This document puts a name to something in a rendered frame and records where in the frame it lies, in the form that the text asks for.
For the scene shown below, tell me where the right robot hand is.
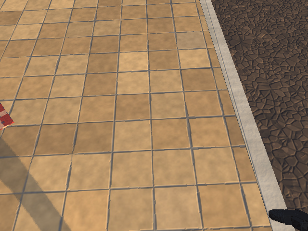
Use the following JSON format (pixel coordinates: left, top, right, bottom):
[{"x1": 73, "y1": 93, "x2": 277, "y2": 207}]
[{"x1": 269, "y1": 209, "x2": 308, "y2": 231}]

